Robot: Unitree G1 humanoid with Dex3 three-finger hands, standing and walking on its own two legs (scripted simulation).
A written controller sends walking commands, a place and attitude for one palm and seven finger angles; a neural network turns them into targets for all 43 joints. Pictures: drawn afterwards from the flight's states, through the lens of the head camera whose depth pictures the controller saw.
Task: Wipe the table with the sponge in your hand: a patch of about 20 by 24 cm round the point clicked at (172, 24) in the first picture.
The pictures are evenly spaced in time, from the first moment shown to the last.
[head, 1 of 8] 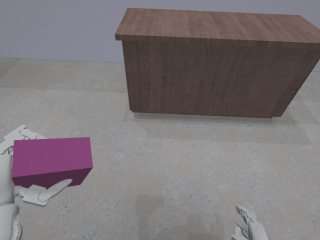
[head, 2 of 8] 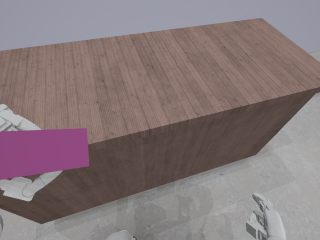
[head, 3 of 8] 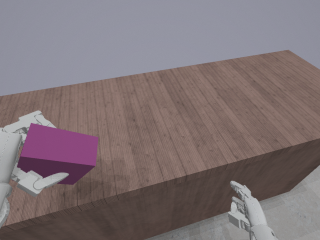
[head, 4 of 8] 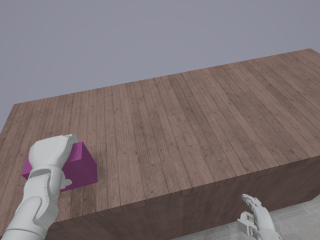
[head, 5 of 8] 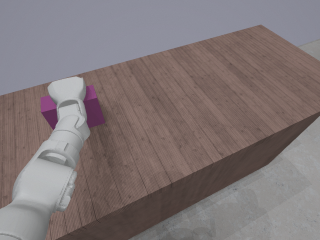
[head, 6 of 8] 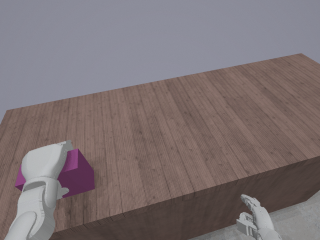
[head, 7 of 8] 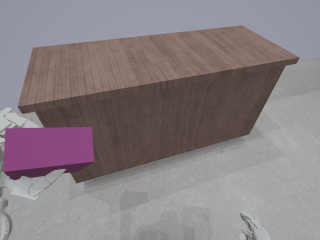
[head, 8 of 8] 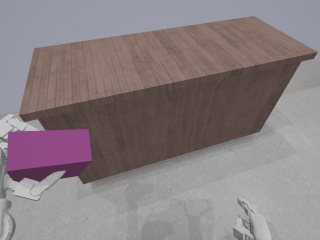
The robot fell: no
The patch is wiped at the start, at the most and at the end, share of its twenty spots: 0.00 1.00 1.00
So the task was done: yes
